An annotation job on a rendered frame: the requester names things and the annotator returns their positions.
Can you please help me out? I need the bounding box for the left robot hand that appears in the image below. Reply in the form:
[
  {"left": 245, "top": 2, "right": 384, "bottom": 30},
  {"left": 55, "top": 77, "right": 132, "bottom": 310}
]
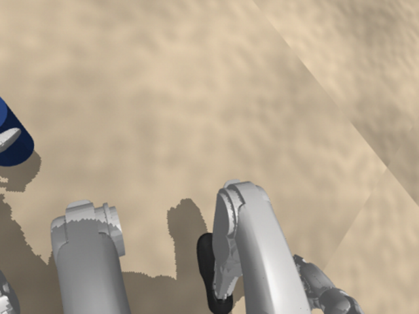
[{"left": 0, "top": 128, "right": 21, "bottom": 153}]

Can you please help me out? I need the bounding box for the right robot hand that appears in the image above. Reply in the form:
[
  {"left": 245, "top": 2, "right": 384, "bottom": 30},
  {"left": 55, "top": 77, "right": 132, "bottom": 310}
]
[{"left": 293, "top": 254, "right": 336, "bottom": 311}]

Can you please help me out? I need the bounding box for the right robot foot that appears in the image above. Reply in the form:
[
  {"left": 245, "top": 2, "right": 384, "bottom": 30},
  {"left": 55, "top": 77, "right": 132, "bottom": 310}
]
[{"left": 196, "top": 233, "right": 233, "bottom": 314}]

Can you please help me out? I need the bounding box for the bottle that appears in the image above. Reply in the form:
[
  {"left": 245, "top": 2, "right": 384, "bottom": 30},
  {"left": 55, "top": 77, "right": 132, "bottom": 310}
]
[{"left": 0, "top": 97, "right": 34, "bottom": 167}]

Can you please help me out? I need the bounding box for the right robot arm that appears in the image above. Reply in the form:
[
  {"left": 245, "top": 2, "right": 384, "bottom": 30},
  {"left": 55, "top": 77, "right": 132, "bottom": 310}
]
[{"left": 319, "top": 288, "right": 364, "bottom": 314}]

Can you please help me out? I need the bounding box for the left robot arm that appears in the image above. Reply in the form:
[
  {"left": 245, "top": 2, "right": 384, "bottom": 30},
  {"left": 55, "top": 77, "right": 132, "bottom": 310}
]
[{"left": 0, "top": 270, "right": 20, "bottom": 314}]

